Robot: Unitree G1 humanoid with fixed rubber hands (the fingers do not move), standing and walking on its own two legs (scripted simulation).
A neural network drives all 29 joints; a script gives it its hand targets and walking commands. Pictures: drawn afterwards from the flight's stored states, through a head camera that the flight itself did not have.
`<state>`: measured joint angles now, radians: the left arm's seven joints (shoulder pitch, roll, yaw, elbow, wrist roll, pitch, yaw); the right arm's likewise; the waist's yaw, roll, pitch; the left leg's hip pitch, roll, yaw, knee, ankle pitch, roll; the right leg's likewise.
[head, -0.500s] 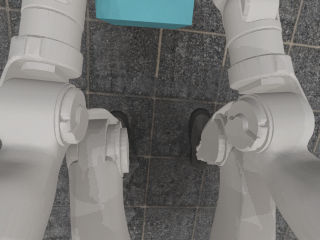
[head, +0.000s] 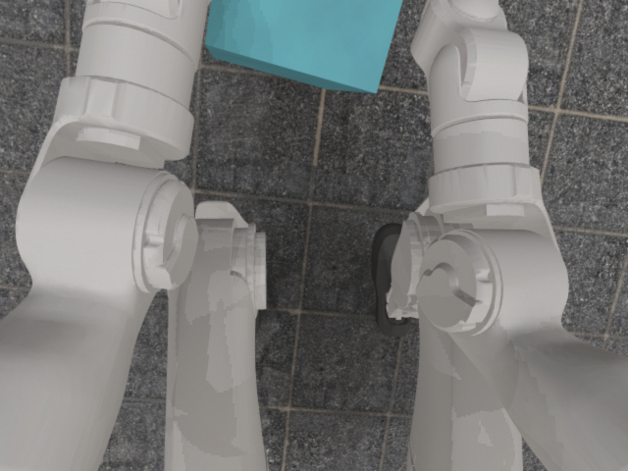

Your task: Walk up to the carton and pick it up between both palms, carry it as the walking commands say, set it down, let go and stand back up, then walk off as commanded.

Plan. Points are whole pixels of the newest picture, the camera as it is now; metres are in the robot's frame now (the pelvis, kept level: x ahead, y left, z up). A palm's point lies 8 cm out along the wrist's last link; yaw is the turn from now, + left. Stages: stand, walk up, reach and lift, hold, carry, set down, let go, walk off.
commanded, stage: reach and lift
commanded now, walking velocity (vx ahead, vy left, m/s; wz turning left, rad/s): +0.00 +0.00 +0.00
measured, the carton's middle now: out of the picture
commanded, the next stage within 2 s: none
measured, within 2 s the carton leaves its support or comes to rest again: neither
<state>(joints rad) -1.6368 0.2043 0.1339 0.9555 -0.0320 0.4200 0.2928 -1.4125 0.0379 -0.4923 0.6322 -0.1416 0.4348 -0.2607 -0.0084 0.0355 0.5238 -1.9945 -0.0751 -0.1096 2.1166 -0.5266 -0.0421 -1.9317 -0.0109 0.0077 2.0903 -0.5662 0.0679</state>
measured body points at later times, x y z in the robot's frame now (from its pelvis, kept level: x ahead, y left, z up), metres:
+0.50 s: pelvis -0.01 +0.00 +0.04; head +0.31 +0.01 +0.34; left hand +0.58 +0.11 -0.02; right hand +0.53 -0.11 -0.04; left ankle +0.14 +0.13 -0.37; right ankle +0.14 -0.14 -0.37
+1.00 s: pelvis -0.02 +0.00 +0.09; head +0.27 +0.02 +0.42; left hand +0.55 +0.12 +0.06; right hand +0.51 -0.10 +0.04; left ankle +0.14 +0.13 -0.37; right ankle +0.14 -0.14 -0.37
